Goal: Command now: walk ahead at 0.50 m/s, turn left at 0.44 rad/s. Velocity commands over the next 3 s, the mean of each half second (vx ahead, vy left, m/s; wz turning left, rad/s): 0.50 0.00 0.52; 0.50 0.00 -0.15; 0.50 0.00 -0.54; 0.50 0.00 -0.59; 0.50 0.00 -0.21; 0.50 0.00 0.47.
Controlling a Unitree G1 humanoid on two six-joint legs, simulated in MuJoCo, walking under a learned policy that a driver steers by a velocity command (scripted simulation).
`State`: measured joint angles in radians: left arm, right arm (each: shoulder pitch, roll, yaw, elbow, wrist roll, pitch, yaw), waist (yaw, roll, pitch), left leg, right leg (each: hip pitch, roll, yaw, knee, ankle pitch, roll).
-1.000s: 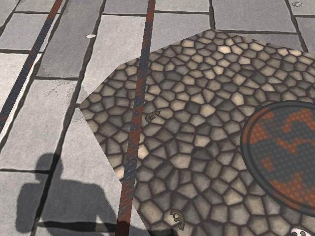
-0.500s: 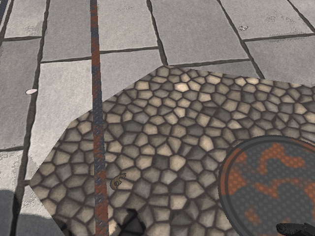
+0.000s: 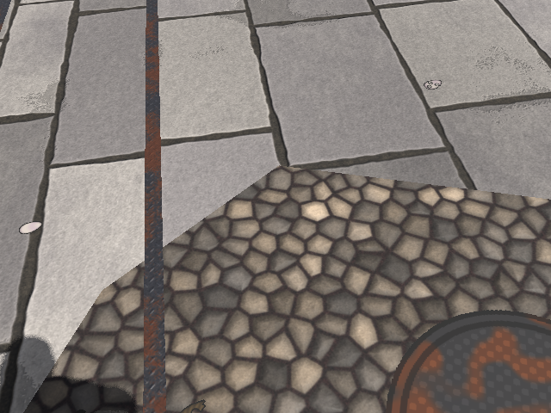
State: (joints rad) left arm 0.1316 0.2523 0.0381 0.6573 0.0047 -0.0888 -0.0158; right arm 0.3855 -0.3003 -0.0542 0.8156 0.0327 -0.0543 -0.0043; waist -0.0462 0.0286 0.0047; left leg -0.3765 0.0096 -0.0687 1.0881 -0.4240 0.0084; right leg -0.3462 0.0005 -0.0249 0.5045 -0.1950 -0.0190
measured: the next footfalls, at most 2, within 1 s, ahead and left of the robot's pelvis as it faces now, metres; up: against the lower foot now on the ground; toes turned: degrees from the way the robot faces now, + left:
left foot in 0.38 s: +0.33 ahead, +0.18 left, +0.00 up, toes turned +17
right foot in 0.94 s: +0.70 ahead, +0.08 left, +0.00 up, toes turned +10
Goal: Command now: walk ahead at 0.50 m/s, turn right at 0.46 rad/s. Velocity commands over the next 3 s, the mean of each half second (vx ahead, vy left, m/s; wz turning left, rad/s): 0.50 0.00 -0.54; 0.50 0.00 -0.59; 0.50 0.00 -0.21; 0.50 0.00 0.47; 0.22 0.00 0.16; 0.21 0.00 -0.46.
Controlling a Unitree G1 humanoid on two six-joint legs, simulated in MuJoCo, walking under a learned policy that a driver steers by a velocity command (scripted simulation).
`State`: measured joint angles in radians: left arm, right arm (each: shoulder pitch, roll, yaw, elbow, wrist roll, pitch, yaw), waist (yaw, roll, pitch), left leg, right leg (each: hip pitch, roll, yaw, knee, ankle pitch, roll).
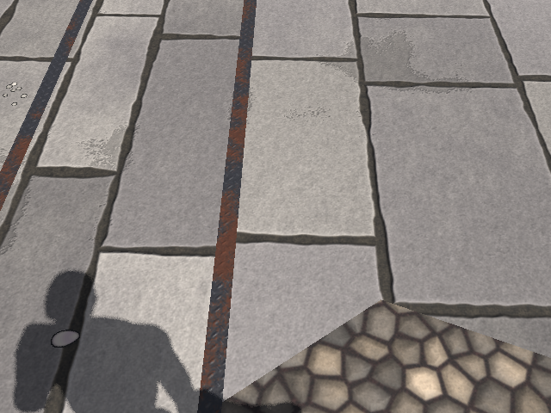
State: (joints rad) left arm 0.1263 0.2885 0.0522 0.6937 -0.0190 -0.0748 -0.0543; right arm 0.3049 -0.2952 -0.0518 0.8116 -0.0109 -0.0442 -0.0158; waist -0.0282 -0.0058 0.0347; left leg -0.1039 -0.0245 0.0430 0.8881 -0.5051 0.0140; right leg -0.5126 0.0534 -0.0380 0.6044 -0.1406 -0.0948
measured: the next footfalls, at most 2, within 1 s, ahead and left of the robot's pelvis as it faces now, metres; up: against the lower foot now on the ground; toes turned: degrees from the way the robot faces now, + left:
left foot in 0.42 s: +0.44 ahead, +0.10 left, +0.00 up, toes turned -19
right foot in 0.94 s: +0.59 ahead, -0.26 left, +0.00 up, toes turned -36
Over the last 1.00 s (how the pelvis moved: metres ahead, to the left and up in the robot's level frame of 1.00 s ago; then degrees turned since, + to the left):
0.55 0.13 -0.02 9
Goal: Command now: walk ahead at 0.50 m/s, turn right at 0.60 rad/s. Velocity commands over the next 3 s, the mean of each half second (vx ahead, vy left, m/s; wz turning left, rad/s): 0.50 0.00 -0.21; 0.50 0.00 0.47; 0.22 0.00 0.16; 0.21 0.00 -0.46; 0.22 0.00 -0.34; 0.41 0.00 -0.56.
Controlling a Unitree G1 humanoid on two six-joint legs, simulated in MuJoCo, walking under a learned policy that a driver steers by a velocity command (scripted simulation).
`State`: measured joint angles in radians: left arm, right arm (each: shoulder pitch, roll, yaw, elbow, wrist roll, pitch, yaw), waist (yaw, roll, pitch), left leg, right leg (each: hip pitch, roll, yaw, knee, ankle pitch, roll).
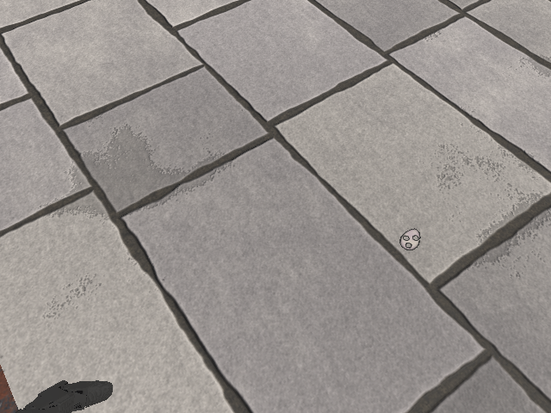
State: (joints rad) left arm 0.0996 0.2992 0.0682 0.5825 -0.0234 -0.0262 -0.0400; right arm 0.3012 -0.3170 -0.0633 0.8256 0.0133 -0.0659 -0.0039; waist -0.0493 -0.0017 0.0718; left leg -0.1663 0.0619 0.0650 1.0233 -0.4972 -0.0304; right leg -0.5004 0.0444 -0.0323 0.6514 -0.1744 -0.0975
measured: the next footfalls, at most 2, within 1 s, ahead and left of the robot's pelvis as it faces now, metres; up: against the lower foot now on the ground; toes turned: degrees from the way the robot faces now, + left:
left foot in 0.44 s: +0.44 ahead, +0.12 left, +0.00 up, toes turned -4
right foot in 0.94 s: +0.73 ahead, -0.06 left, +0.00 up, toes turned +17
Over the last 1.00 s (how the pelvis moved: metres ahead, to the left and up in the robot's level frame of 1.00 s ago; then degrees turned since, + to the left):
0.52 -0.12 0.00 -36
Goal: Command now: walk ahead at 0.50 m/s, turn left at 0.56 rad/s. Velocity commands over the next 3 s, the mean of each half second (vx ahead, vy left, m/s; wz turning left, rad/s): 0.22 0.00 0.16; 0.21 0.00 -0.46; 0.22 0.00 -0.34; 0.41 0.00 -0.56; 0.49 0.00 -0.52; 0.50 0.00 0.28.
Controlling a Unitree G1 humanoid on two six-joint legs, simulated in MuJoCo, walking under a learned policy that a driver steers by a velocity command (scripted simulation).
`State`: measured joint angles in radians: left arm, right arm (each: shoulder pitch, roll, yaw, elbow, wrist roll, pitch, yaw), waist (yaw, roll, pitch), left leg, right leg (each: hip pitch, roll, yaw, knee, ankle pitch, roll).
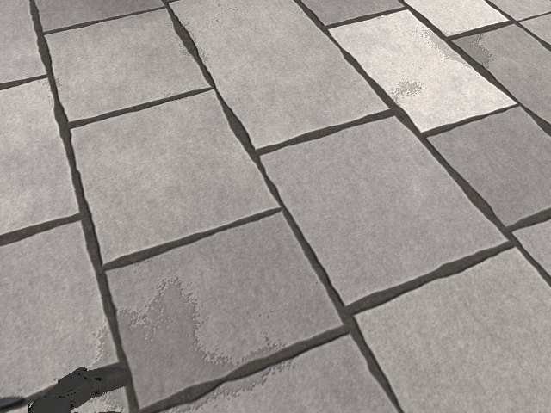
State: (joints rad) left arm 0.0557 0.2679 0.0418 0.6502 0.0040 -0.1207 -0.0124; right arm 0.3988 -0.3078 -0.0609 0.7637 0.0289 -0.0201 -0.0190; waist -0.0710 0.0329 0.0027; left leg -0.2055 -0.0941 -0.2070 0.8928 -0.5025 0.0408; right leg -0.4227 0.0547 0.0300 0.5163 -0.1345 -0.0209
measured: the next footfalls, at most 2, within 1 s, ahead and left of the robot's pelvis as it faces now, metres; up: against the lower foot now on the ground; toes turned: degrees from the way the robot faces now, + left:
left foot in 0.36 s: +0.28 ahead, +0.14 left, +0.00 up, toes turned +4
right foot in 0.76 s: +0.21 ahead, -0.11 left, +0.00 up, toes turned -8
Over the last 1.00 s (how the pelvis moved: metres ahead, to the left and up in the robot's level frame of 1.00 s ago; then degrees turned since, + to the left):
0.58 0.02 0.01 14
